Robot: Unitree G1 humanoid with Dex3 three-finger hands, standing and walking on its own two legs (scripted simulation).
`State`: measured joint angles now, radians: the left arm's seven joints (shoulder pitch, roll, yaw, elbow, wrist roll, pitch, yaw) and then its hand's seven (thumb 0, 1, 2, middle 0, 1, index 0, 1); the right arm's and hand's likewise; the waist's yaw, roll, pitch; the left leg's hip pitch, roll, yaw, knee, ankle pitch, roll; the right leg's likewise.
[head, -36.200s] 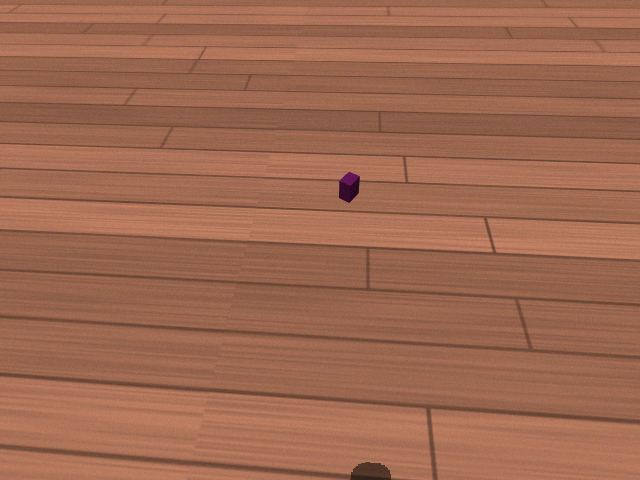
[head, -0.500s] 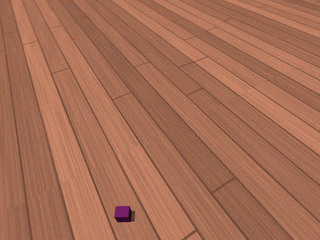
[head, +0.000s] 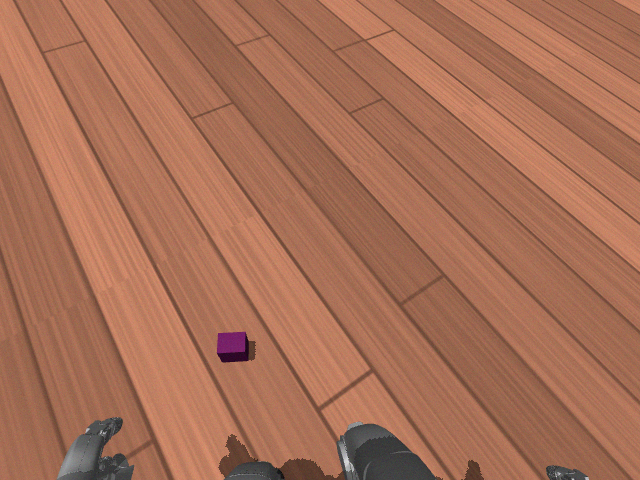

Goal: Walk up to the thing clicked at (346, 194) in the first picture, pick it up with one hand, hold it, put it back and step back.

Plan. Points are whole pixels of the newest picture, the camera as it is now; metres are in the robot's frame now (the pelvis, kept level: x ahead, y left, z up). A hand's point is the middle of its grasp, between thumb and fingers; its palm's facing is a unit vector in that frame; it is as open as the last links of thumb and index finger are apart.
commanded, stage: step back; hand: left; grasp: from above
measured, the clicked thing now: (233, 347) +0.46 +0.22 -0.72
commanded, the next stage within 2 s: none
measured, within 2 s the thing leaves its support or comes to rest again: neither
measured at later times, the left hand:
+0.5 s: hand out of the picture +0.00 +0.23 -0.13, palm faces -0.04 -0.91 -0.41, open 7.4 cm
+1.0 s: hand out of the picture -0.20 +0.24 -0.16, palm faces -0.05 -0.91 -0.40, open 7.4 cm
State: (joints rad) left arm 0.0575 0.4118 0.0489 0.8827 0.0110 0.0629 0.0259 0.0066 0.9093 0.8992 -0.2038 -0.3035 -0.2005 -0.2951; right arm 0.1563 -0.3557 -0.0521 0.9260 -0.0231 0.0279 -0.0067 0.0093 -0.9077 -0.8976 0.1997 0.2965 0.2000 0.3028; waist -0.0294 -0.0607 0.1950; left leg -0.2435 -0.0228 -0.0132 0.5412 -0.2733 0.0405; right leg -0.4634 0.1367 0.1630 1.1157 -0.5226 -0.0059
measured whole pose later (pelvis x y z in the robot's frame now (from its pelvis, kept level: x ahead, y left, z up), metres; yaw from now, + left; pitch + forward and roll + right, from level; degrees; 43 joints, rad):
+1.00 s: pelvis -0.29 -0.04 -0.02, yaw -4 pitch -3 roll -1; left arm 0.21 0.41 0.09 0.84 0.02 0.05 0.00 0.01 0.91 0.90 -0.20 -0.30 -0.20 -0.30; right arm 0.10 -0.39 -0.04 0.80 -0.03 0.03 -0.01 0.01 -0.90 -0.90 0.20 0.30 0.20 0.30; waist 0.03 -0.01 0.17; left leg -0.39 0.06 0.01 0.64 -0.20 -0.01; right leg -0.25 0.03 0.08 0.74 -0.44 0.01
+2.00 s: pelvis -0.58 -0.07 -0.01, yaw +3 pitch -3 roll +1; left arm 0.23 0.39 0.06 0.94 0.05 -0.01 -0.01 0.01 0.90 0.90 -0.21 -0.30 -0.21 -0.30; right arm 0.25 -0.39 -0.07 1.01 -0.03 0.02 0.02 0.01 -0.91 -0.90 0.20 0.30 0.20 0.30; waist 0.03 0.00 0.08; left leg -0.23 -0.03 -0.06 0.57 -0.33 -0.01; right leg -0.25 -0.04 -0.02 0.63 -0.34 -0.01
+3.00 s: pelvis -0.52 -0.05 +0.01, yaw +1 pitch -3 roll +0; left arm 0.08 0.36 0.00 1.11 0.01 -0.02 0.00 0.01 0.91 0.90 -0.20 -0.30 -0.20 -0.30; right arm 0.03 -0.33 -0.02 1.10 -0.01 -0.01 0.01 0.01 -0.91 -0.90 0.20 0.30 0.20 0.30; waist 0.01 -0.01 0.06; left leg -0.15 0.02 0.03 0.37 -0.18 0.00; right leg -0.07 -0.03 -0.01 0.35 -0.23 0.02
